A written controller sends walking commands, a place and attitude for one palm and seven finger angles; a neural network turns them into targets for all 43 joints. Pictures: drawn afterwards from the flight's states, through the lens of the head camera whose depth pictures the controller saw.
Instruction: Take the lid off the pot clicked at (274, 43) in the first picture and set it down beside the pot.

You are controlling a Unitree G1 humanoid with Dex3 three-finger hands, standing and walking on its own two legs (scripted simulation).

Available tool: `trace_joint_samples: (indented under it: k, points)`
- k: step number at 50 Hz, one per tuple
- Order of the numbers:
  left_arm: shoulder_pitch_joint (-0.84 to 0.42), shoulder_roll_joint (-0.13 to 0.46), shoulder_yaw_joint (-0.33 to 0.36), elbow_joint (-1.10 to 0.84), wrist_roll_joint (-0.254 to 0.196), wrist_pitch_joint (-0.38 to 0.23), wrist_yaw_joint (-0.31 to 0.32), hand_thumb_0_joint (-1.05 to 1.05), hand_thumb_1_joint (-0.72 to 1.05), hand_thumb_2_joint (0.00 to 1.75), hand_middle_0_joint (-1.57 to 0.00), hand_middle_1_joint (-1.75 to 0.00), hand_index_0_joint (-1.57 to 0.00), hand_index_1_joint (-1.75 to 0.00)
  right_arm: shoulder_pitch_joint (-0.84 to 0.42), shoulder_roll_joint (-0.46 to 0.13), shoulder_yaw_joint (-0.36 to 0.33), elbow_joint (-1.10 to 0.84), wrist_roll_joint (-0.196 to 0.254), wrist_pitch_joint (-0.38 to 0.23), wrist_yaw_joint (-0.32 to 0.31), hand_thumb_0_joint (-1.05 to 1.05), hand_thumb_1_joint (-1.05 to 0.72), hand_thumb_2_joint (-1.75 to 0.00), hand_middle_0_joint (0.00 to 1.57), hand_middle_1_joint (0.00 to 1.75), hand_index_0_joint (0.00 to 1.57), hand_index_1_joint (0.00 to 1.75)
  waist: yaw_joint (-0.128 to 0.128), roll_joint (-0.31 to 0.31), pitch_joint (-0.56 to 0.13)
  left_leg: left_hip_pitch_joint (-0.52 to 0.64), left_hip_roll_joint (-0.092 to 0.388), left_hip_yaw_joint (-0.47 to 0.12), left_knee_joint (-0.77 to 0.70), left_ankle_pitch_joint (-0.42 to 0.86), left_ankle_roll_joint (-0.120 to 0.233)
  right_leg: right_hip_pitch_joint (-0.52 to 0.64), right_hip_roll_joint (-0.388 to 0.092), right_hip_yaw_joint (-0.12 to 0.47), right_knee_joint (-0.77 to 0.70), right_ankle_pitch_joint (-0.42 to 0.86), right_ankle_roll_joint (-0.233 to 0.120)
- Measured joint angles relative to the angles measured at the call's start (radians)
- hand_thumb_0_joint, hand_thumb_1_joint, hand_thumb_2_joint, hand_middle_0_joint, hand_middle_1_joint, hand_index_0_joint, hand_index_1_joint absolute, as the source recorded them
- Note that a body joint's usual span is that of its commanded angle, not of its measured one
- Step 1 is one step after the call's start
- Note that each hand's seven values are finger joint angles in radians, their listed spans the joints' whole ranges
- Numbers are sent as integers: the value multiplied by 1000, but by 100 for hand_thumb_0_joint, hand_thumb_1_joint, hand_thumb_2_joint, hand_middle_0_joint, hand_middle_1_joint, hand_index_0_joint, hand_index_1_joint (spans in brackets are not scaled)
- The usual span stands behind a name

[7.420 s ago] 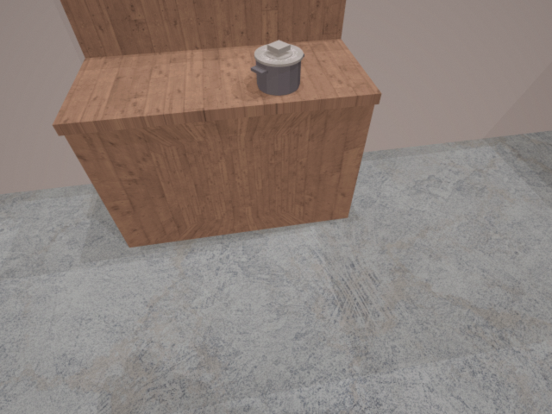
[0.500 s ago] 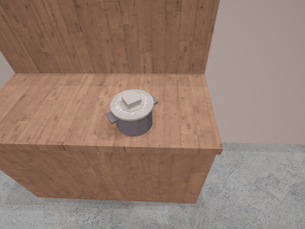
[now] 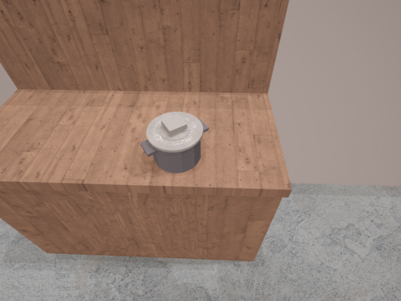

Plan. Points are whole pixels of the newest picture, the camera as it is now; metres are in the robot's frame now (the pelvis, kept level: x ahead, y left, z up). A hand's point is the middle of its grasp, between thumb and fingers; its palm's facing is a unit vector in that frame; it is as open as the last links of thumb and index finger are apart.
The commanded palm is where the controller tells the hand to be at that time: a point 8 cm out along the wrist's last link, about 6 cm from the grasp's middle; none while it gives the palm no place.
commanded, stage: look again from close up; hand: left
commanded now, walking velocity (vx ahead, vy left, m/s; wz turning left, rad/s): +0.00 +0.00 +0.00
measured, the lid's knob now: (174, 124) +0.54 +0.11 +0.04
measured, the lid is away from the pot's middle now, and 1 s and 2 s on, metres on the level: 0.00 0.00 0.00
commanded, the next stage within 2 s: shuffle to correct the standing spot in 0.30 s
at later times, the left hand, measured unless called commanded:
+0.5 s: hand out of the picture -0.02 +0.17 -0.17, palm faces +0.04 -0.98 -0.20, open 7.4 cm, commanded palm none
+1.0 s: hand out of the picture +0.03 +0.15 -0.19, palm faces +0.09 -0.98 -0.17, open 7.4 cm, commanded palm none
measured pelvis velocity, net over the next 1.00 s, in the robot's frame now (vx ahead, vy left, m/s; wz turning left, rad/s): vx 0.07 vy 0.00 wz -0.01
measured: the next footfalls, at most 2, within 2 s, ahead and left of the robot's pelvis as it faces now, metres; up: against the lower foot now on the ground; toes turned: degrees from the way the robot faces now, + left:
none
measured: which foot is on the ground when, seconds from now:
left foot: down 0.00-1.00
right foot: down 0.00-1.00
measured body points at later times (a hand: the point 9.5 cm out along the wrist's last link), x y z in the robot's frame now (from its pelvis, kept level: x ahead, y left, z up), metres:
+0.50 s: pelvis -0.01 +0.00 +0.00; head -0.01 -0.01 +0.45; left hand -0.02 +0.22 -0.16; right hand -0.02 -0.20 -0.17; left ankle -0.01 +0.11 -0.74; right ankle +0.05 -0.13 -0.74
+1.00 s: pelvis +0.07 +0.00 -0.01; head +0.09 +0.00 +0.44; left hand +0.03 +0.21 -0.17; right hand +0.06 -0.21 -0.18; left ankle -0.01 +0.11 -0.74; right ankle +0.05 -0.13 -0.74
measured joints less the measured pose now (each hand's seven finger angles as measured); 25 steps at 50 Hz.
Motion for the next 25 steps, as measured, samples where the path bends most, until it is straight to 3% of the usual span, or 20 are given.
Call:
trace_joint_samples:
  k: [25]
  points:
    - [36, -34, 11, 17, 6, -4, -1, 1, 91, 90, -20, -30, -20, -30, 47, 39, -9, 14, -3, -3, -5, 0, -91, -90, 19, 30, 20, 29, 2, 2, -16, -15, -2, 12, 5, 4, 3, -22, 0, 13, 12, 1, -3]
